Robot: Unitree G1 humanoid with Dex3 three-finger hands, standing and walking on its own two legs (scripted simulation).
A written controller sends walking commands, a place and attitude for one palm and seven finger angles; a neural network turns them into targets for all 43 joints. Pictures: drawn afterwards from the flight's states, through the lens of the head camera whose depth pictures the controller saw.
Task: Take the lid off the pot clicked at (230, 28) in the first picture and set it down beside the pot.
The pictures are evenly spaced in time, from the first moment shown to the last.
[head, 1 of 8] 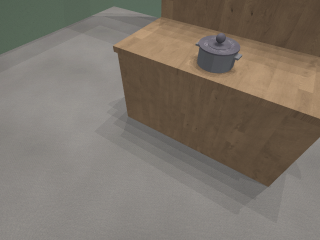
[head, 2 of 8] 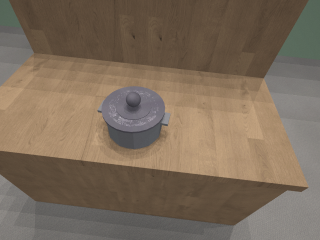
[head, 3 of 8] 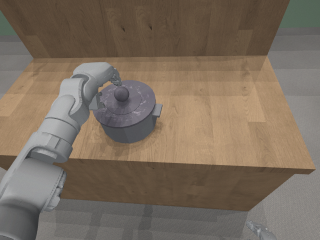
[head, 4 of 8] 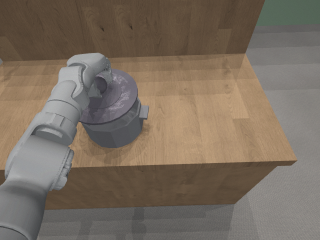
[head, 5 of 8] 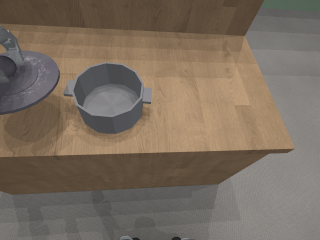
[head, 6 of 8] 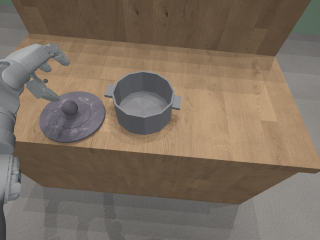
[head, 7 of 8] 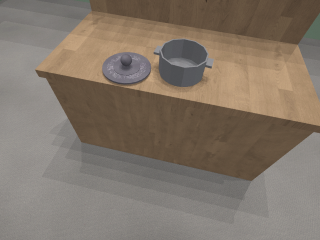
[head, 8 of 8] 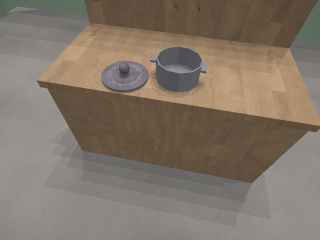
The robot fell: no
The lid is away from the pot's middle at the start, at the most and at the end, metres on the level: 0.00 0.25 0.24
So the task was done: yes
